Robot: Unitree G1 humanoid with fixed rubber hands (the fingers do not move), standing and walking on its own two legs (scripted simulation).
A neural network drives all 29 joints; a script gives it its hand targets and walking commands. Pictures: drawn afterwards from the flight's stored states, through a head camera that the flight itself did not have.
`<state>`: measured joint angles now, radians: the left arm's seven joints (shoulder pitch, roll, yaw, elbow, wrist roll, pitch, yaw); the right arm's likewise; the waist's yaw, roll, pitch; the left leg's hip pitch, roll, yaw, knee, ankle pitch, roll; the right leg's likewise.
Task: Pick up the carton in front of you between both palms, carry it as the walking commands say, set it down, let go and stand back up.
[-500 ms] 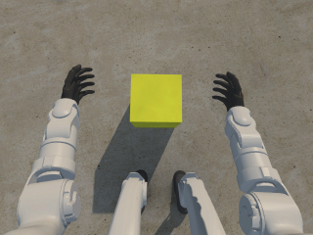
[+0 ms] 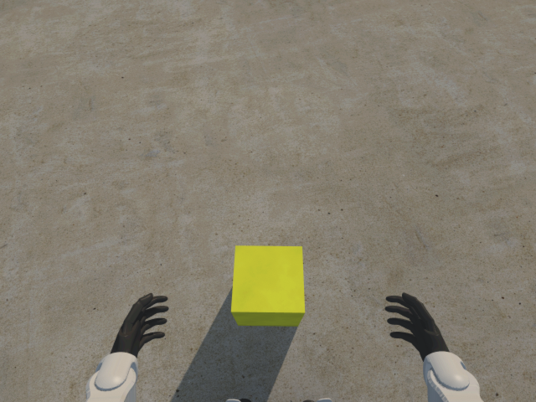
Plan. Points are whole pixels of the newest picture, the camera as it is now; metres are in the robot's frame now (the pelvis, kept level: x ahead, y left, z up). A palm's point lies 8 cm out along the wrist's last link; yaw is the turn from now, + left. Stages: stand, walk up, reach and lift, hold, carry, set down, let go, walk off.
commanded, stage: let go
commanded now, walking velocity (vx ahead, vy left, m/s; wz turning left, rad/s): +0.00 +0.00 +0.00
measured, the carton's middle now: (268, 288) +0.45 +0.01 -0.63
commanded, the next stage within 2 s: stand in 0.58 s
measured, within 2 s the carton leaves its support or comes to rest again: neither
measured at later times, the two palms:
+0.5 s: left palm (113, 397) +0.16 +0.22 -0.05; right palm (463, 385) +0.16 -0.24 -0.05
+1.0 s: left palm out of the picture +0.15 +0.29 -0.07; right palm (496, 401) +0.14 -0.28 -0.06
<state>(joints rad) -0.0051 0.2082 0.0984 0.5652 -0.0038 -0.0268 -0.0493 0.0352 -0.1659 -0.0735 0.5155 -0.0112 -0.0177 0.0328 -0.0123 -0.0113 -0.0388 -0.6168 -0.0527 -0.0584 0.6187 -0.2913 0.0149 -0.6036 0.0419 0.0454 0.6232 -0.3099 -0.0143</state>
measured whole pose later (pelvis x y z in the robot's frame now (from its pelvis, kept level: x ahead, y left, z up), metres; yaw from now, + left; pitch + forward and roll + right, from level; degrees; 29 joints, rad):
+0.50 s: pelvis +0.00 -0.01 +0.02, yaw +0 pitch -5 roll +0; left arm 0.21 0.21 0.04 0.42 0.01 0.14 -0.08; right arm 0.21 -0.20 -0.04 0.42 -0.01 0.14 0.07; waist 0.00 -0.01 0.12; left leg -0.09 -0.04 -0.06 0.45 -0.27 0.01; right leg -0.08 0.04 0.04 0.46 -0.28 -0.03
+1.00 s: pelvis +0.01 +0.01 +0.02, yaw -1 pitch -1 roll +0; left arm 0.20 0.33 0.04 0.71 0.04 0.01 0.02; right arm 0.17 -0.33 -0.04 0.75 -0.04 0.01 -0.03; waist 0.00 -0.01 0.01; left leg -0.18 -0.04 -0.03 0.50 -0.30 0.02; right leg -0.17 0.04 0.05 0.48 -0.30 -0.01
